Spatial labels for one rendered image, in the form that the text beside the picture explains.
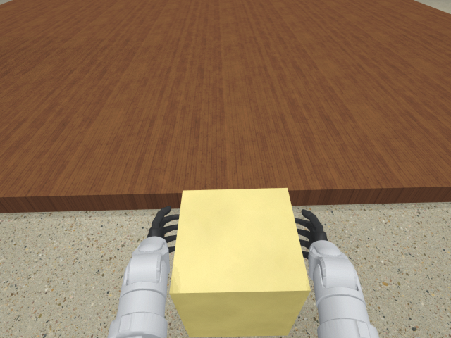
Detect robot right hand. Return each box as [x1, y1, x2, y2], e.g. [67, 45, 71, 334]
[295, 209, 328, 259]

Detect robot right forearm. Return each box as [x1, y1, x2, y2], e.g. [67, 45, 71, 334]
[308, 240, 379, 338]

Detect robot left forearm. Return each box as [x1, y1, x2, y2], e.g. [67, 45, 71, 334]
[107, 237, 170, 338]

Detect carton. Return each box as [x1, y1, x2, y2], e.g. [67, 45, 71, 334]
[169, 188, 311, 337]

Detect robot left hand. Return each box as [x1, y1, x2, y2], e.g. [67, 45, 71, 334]
[147, 206, 180, 253]

